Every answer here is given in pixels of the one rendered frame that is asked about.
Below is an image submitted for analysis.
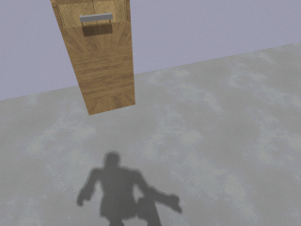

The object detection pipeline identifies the drawer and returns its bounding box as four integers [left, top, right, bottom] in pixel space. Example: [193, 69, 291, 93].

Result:
[56, 0, 127, 28]

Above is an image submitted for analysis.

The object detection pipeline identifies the cabinet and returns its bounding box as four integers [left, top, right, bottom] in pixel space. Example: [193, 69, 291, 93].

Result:
[50, 0, 135, 116]

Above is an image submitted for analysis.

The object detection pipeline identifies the handle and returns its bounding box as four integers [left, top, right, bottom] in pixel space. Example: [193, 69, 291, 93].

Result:
[79, 11, 113, 23]

